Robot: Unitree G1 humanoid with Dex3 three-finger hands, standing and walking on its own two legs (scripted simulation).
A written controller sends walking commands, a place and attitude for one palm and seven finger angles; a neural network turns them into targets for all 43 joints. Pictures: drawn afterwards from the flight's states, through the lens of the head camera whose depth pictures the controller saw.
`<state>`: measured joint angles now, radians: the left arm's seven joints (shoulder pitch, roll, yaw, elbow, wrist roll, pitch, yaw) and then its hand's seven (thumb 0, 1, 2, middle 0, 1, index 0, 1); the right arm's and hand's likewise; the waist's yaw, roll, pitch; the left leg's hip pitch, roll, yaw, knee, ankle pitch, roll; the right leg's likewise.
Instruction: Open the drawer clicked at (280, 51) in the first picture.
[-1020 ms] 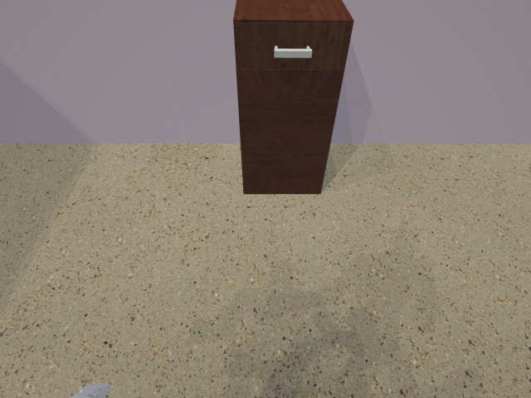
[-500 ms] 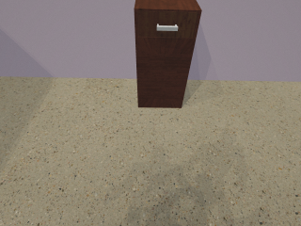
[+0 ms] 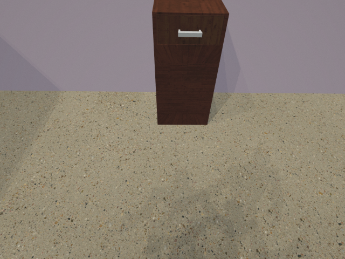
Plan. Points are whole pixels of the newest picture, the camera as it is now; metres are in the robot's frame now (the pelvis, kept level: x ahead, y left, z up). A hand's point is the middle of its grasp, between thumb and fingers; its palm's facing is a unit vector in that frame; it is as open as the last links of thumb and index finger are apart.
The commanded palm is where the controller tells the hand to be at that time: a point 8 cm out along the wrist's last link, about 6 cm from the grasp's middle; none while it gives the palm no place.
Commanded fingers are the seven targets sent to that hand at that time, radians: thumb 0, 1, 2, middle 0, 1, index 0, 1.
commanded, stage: look at it before walking up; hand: left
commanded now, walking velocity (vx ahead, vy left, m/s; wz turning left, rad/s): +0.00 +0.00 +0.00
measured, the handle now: (189, 32) +1.25 -0.02 +0.00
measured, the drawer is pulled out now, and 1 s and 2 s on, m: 0.00 0.00 0.00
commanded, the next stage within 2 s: walk to a spot facing it in 0.42 s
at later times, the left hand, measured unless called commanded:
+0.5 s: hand out of the picture +0.08 +0.24 -0.16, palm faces -0.03 -0.94 -0.33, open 7.4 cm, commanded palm none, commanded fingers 0.00 0.90 0.90 -0.20 -0.30 -0.20 -0.30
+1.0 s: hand out of the picture +0.08 +0.16 -0.18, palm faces -0.12 -0.96 -0.25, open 7.4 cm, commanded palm none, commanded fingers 0.00 0.90 0.90 -0.20 -0.30 -0.20 -0.30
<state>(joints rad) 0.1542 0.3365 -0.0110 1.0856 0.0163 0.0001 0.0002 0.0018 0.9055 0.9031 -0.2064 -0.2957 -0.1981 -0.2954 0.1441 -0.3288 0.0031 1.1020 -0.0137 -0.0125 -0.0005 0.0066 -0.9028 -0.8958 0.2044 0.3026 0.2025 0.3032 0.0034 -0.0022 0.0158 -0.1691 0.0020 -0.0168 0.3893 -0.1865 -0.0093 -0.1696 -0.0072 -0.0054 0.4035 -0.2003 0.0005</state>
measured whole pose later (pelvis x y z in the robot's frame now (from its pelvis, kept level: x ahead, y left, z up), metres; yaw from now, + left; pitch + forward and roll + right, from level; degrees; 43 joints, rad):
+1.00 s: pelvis +0.04 -0.04 -0.02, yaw -12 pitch -1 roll +0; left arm 0.36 0.20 0.04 0.98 0.03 -0.01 -0.01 0.00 0.91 0.90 -0.20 -0.30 -0.20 -0.30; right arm 0.26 -0.25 -0.04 1.04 -0.02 0.03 0.00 0.01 -0.90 -0.90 0.20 0.30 0.20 0.30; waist 0.04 0.04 0.01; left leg -0.36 0.10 0.06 1.02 -0.47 -0.03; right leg -0.26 0.04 -0.05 0.65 -0.36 -0.07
